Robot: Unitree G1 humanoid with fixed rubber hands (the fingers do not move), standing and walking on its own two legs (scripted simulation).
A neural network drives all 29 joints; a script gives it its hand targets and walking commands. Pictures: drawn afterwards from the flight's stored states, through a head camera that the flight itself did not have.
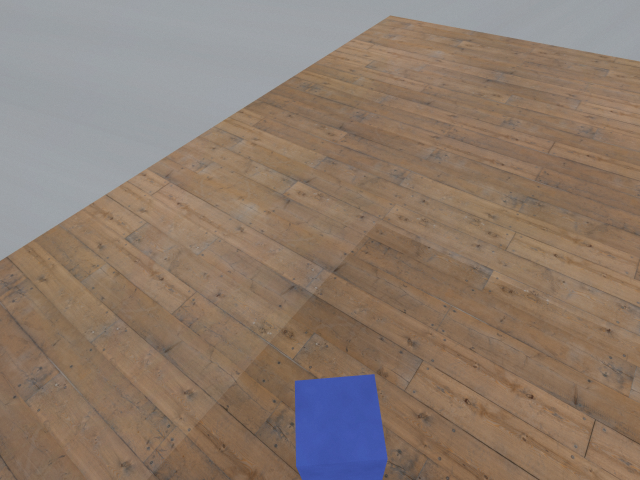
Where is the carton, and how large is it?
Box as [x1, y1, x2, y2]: [295, 374, 387, 479]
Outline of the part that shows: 373,374 295,381 296,466 302,479 382,478 387,458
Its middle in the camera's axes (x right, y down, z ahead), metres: +0.05 +0.52 +1.05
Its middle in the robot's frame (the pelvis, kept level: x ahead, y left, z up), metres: +0.38 +0.02 -0.65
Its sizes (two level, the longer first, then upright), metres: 0.210 0.200 0.250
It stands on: the floor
